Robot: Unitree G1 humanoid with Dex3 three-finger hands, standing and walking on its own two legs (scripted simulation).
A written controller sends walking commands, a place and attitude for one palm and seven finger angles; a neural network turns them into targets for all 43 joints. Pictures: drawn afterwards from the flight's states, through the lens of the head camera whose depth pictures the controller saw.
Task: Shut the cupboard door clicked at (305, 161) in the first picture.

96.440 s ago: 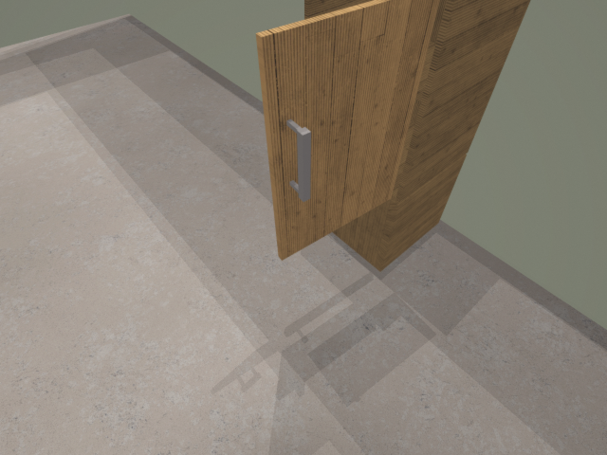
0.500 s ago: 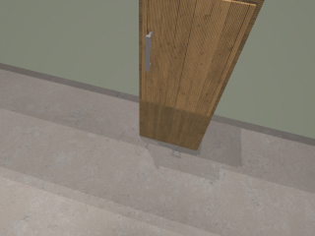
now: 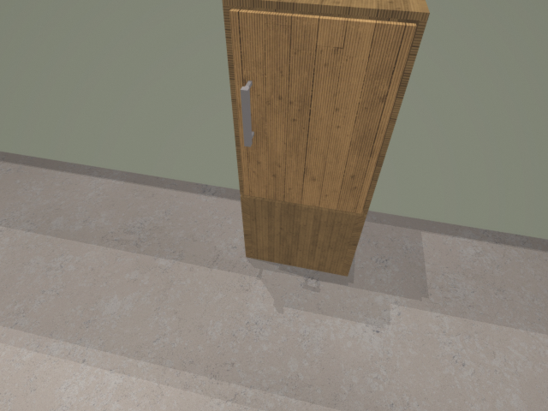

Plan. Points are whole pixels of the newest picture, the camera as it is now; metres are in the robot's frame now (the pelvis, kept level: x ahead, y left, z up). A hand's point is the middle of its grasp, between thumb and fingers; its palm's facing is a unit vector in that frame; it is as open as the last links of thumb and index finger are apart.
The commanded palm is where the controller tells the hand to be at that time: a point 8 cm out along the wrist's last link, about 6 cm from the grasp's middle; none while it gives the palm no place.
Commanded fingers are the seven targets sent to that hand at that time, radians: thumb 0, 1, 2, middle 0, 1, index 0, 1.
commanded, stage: let the arm hang, fingers relaxed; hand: left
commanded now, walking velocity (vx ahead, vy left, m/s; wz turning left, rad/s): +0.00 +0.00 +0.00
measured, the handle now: (248, 114) +0.85 +0.12 -0.01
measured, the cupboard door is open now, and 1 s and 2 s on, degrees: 0 0 0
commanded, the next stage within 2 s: look to check the result in 0.14 s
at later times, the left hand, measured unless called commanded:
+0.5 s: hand out of the picture +0.04 +0.20 -0.17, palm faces +0.01 -0.97 -0.25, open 7.4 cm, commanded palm none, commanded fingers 0.00 0.90 0.90 -0.20 -0.30 -0.20 -0.30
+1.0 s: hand out of the picture +0.06 +0.20 -0.17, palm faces +0.00 -0.97 -0.26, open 7.4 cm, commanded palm none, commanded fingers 0.00 0.90 0.90 -0.20 -0.30 -0.20 -0.30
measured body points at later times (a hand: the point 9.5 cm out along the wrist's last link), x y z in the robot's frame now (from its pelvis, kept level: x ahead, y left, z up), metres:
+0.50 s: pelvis +0.02 -0.01 +0.00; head +0.03 -0.01 +0.45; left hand +0.04 +0.25 -0.15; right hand +0.05 -0.26 -0.15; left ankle +0.05 +0.10 -0.74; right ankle +0.00 -0.12 -0.74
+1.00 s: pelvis +0.03 -0.01 +0.00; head +0.04 -0.01 +0.45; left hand +0.06 +0.25 -0.15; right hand +0.07 -0.28 -0.15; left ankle +0.05 +0.10 -0.74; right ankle +0.00 -0.12 -0.74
